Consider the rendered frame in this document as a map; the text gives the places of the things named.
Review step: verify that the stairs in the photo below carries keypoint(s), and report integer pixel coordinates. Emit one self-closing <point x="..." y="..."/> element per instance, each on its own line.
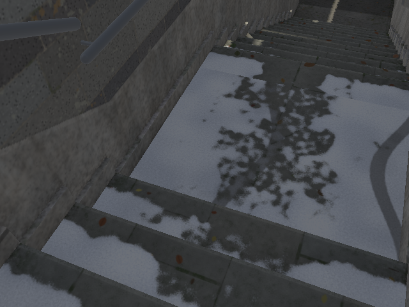
<point x="142" y="245"/>
<point x="334" y="45"/>

